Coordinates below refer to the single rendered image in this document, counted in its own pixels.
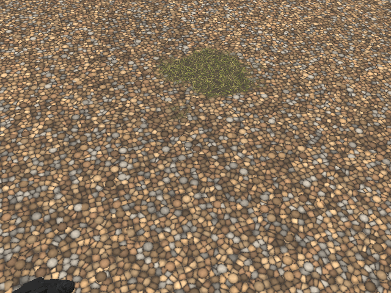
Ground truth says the robot left hand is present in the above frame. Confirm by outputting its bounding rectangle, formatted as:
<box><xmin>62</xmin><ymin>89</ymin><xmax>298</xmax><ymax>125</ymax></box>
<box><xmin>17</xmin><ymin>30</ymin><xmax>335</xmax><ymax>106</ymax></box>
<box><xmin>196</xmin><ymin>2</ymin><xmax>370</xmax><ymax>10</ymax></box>
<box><xmin>12</xmin><ymin>277</ymin><xmax>75</xmax><ymax>293</ymax></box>

